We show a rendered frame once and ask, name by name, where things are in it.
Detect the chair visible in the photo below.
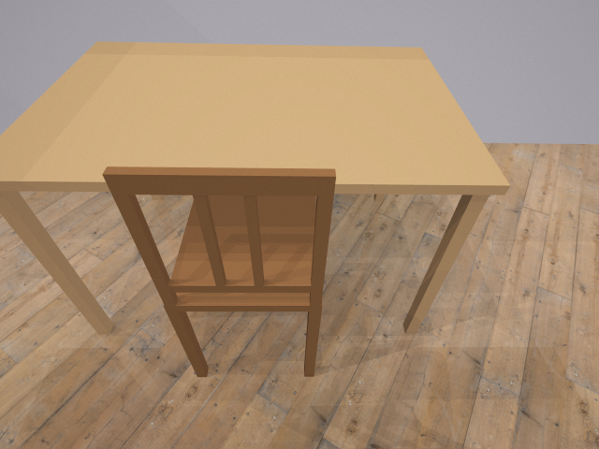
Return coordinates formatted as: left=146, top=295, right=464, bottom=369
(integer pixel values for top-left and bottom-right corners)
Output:
left=102, top=167, right=336, bottom=377

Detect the table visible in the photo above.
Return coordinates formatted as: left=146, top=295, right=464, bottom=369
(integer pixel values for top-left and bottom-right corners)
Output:
left=0, top=41, right=510, bottom=335

